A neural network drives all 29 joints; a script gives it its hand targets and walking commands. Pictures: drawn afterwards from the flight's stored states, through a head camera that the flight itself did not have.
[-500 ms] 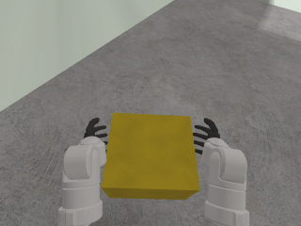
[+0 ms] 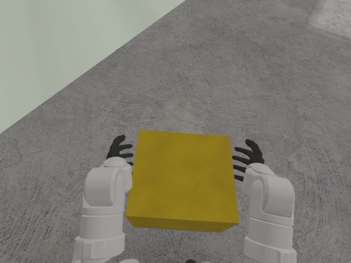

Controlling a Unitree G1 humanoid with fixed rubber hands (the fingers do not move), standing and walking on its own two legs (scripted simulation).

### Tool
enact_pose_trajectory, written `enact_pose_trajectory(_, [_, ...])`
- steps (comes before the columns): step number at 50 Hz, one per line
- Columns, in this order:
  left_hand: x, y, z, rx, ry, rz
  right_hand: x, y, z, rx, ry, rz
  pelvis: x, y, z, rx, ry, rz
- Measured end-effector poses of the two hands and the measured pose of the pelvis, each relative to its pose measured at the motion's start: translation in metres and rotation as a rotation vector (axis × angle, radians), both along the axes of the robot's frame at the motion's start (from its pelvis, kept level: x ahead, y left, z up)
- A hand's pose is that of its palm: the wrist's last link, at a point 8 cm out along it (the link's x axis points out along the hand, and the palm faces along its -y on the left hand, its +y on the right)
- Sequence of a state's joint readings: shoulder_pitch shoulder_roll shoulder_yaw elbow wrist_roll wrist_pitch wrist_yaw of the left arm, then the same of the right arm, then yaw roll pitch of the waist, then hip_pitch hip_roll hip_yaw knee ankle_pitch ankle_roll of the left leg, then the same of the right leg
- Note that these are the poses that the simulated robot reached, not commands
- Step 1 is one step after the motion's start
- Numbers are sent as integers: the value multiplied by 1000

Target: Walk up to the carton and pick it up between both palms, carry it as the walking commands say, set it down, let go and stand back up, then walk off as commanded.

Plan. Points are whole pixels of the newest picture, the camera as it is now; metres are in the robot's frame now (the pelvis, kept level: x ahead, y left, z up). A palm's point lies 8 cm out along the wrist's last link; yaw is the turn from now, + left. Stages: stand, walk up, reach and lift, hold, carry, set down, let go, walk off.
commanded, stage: carry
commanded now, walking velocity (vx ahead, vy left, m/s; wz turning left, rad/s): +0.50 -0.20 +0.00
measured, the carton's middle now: (181, 182) +0.31 -0.01 -0.04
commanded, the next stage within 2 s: none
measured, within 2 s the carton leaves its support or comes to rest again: neither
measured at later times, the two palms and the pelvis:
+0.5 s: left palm (174, 76) +0.56 +0.02 +0.08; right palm (282, 84) +0.55 -0.27 +0.08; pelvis +0.26 -0.11 +0.00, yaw +0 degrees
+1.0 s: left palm (207, 32) +0.81 -0.09 +0.07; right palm (293, 39) +0.79 -0.38 +0.07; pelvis +0.51 -0.21 +0.01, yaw -3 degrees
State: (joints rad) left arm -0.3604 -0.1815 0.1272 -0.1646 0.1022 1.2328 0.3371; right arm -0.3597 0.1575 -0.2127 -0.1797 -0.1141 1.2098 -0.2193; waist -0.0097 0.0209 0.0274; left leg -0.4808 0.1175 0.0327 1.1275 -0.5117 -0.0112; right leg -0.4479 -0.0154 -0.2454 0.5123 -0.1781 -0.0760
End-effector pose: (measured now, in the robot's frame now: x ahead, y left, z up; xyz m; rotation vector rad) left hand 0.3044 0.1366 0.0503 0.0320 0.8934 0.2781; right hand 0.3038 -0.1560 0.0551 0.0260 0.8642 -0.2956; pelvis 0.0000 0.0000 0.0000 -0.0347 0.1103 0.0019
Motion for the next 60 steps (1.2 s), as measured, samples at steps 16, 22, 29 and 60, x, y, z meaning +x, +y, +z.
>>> enact_pose_trajectory(16, [156,-44,23,-27,-25,11,150,-45,22,-17,-23,16,164,-45,15,14,-5,-56])
enact_pose_trajectory(22, [230,-96,31,-25,-95,-30,214,-96,32,-20,-93,-34,229,-88,4,7,-24,-31])
enact_pose_trajectory(29, [291,-128,23,4,-22,-30,285,-127,24,-6,-23,-19,296,-122,11,30,-9,5])
enact_pose_trajectory(60, [606,-269,9,-13,11,-3,604,-268,13,-8,7,-14,608,-270,13,38,22,-1])
